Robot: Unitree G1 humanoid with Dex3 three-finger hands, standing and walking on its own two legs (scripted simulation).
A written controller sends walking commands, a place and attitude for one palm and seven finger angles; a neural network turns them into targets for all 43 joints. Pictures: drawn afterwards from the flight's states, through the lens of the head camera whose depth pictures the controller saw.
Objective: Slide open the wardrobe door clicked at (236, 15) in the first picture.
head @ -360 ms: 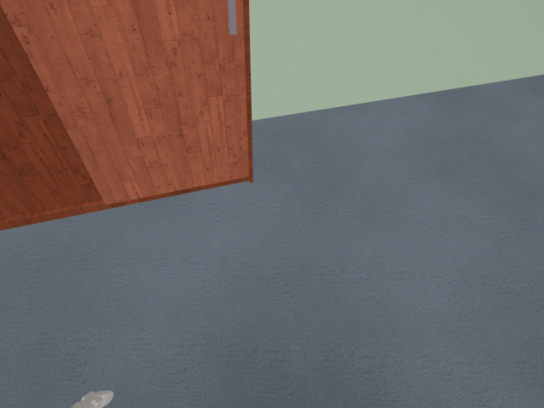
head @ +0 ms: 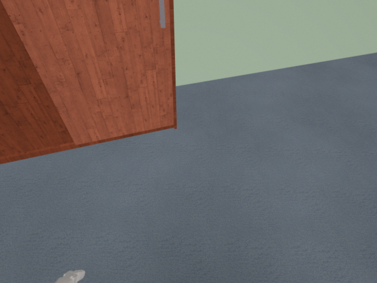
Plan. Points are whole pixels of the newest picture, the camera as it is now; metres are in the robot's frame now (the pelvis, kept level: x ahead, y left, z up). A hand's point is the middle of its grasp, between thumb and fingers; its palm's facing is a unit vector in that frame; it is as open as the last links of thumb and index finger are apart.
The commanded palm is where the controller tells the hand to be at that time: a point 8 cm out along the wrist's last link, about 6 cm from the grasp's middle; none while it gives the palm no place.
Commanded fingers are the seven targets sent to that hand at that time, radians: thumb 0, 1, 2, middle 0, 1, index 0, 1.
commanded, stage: stand and wait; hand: right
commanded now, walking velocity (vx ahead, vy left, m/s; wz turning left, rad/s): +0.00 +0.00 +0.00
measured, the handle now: (161, 10) +1.28 +0.20 +0.09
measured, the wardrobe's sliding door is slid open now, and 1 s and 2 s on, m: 0.00 0.00 0.00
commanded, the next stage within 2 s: look at it before walking up in 0.46 s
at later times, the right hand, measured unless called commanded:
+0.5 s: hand out of the picture +0.07 -0.24 -0.15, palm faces -0.03 +0.94 -0.35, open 7.4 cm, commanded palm none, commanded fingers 0.00 -0.90 -0.90 0.20 0.30 0.20 0.30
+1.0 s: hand out of the picture +0.07 -0.24 -0.15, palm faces -0.03 +0.94 -0.34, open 7.4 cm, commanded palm none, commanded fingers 0.00 -0.90 -0.90 0.20 0.30 0.20 0.30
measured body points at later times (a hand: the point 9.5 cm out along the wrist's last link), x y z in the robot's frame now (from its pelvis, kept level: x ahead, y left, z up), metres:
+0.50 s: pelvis -0.01 +0.01 +0.00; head -0.01 +0.01 +0.45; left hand +0.06 +0.31 -0.13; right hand +0.07 -0.29 -0.13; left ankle -0.01 +0.12 -0.74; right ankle -0.01 -0.12 -0.74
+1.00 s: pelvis +0.00 +0.01 +0.00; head +0.00 +0.01 +0.45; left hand +0.08 +0.31 -0.13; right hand +0.07 -0.28 -0.13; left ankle -0.01 +0.12 -0.74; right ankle -0.01 -0.12 -0.74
